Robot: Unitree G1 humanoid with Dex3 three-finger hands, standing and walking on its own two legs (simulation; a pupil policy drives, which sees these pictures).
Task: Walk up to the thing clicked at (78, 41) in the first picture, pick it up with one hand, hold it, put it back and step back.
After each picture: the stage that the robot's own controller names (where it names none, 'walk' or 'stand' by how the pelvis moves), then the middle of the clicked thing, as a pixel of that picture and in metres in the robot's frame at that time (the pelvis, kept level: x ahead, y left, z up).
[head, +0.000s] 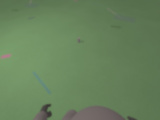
stand; (78, 40) +1.66 +0.28 -0.72
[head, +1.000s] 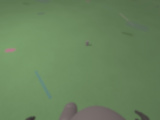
walk; (87, 43) +1.54 +0.12 -0.70
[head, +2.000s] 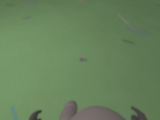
walk; (81, 58) +1.00 +0.13 -0.69
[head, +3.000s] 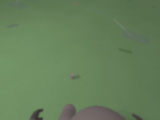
walk; (72, 76) +0.63 +0.18 -0.71
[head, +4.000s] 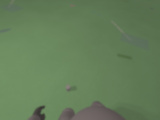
walk; (68, 88) +0.44 +0.20 -0.72
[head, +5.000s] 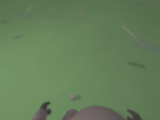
stand; (72, 97) +0.35 +0.20 -0.72
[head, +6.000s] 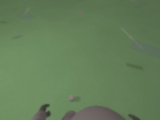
stand; (71, 98) +0.34 +0.20 -0.72
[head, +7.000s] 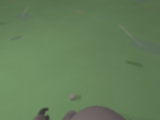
stand; (72, 97) +0.35 +0.20 -0.73
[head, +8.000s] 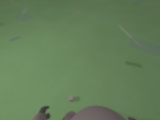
stand; (71, 98) +0.34 +0.21 -0.73
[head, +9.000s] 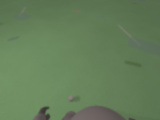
stand; (70, 98) +0.33 +0.21 -0.73
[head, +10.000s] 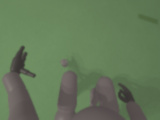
go down; (64, 63) +0.40 +0.23 -0.40
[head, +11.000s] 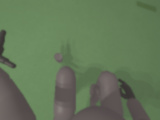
go down; (58, 58) +0.41 +0.26 -0.31
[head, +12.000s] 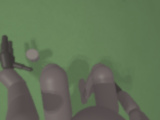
close in; (33, 56) +0.38 +0.30 -0.22
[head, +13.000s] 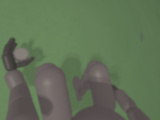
close; (21, 56) +0.38 +0.30 -0.22
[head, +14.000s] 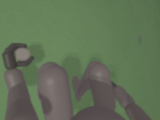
lift; (22, 55) +0.36 +0.30 -0.22
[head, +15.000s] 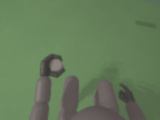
lift; (57, 67) +0.32 +0.22 -0.01
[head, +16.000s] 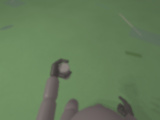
hold; (65, 71) +0.32 +0.18 +0.00
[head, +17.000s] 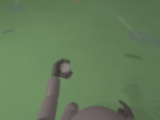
hold; (66, 71) +0.33 +0.17 +0.00
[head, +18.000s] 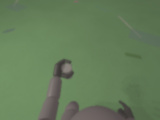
hold; (67, 71) +0.33 +0.16 +0.00
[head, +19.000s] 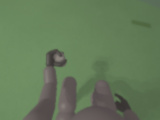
crouch; (60, 59) +0.39 +0.21 -0.08
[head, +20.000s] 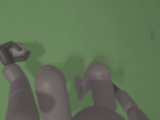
lower; (20, 53) +0.39 +0.31 -0.22
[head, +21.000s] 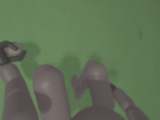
lower; (15, 52) +0.39 +0.32 -0.22
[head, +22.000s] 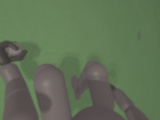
lower; (16, 52) +0.39 +0.32 -0.23
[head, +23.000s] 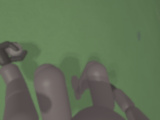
lower; (16, 52) +0.39 +0.32 -0.22
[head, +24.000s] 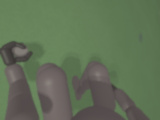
loosen; (21, 53) +0.38 +0.31 -0.22
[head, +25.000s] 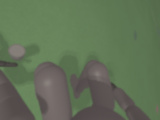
withdraw; (17, 53) +0.38 +0.30 -0.22
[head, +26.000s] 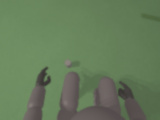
walk; (68, 63) +0.43 +0.23 -0.41
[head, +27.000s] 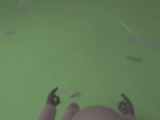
stand; (71, 94) +0.36 +0.19 -0.66
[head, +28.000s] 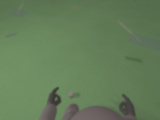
stand; (70, 94) +0.36 +0.20 -0.67
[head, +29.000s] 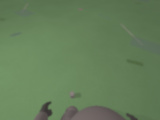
stand; (72, 94) +0.37 +0.19 -0.70
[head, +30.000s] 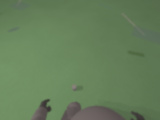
walk; (74, 87) +0.39 +0.18 -0.71
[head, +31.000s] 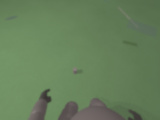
walk; (74, 70) +0.62 +0.16 -0.70
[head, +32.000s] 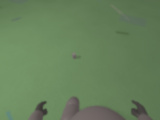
walk; (74, 56) +0.95 +0.29 -0.69
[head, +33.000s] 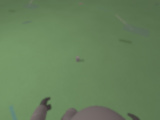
stand; (77, 59) +1.02 +0.21 -0.72
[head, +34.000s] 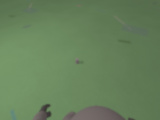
stand; (77, 61) +1.01 +0.23 -0.73
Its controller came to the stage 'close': yes
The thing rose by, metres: 0.71
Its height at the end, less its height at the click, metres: +0.00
